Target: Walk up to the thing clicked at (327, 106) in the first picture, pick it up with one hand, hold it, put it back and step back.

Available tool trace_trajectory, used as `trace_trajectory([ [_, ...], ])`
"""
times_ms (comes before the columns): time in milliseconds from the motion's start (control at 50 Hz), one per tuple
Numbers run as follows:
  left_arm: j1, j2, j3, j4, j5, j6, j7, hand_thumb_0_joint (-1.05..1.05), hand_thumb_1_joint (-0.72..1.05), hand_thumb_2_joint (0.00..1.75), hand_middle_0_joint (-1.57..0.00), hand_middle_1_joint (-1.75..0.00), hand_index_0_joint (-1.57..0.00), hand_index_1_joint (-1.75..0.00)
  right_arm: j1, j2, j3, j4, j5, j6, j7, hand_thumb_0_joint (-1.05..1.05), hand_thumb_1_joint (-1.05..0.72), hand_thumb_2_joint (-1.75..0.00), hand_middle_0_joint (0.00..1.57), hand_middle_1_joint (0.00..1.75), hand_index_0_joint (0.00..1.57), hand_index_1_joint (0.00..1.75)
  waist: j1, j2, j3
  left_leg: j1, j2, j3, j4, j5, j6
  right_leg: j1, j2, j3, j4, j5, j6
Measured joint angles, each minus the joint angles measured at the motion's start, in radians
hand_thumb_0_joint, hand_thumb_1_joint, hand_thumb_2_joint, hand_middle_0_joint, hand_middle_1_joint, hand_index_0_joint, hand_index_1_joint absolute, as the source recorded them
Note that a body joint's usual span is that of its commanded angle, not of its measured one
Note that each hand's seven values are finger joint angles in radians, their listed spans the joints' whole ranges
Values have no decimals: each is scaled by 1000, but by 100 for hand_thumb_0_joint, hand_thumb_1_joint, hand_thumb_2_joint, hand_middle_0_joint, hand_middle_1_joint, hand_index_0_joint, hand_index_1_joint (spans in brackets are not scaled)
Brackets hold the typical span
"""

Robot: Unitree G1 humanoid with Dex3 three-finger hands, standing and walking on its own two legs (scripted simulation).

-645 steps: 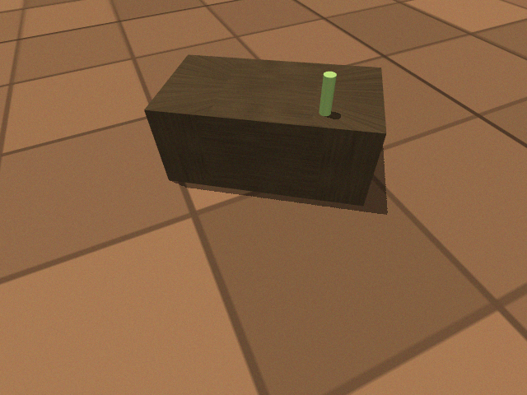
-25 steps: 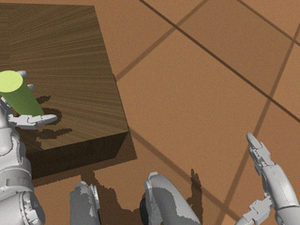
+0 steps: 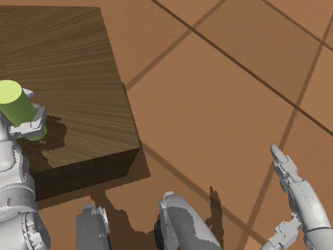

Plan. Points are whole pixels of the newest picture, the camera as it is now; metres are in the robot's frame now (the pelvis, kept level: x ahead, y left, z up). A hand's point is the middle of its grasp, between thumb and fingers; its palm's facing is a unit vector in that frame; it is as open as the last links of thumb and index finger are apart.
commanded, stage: settle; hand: left
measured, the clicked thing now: (23, 114) +0.47 +0.24 -0.05
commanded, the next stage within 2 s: lift in 0.88 s
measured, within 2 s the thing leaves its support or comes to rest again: leaves its support in 0.06 s
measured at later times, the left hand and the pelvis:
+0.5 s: hand (17, 100) +0.48 +0.23 +0.00, palm faces +0.25 -0.97 +0.00, open 7.0 cm; pelvis +0.01 +0.00 +0.03, yaw +1 degrees
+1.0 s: hand (10, 90) +0.48 +0.24 +0.03, palm faces +0.24 -0.97 +0.00, open 7.0 cm; pelvis +0.01 +0.00 +0.04, yaw +1 degrees
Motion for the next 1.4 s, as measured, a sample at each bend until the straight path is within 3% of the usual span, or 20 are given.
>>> trace_trajectory([
  [220,1,-17,-28,-27,-11,39,5,-1,-6,116,-89,-111,-91,-112,0,7,5,48,3,14,-14,-1,52,-5,6,6,6,6,20,9,-6,62,1,2,-48,8,-1,62,2,-1,-52,12,-1],
  [1060,-20,-42,-59,-27,-30,75,-7,-1,-7,116,-90,-111,-91,-112,-41,31,35,181,6,43,-35,-1,53,-5,6,6,6,6,69,19,9,209,-5,25,-181,37,2,199,-3,16,-185,49,4],
  [1180,8,-69,-67,-66,-38,86,6,-1,-7,116,-90,-111,-91,-112,-34,27,18,186,9,47,-42,-1,53,-5,6,6,6,6,81,22,11,240,-5,28,-203,41,2,229,-2,18,-208,54,5],
  [1400,101,-145,-126,-194,-51,118,20,-1,-7,117,-90,-111,-91,-112,-29,39,5,231,13,58,-55,-1,53,-5,6,5,6,5,127,25,13,346,-9,38,-277,56,-1,330,-6,25,-278,71,4],
])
